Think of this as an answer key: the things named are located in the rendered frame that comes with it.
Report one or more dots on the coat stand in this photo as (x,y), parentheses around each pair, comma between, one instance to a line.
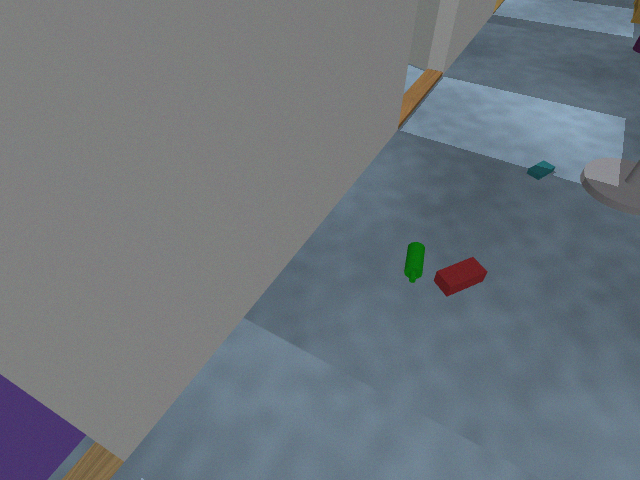
(614,182)

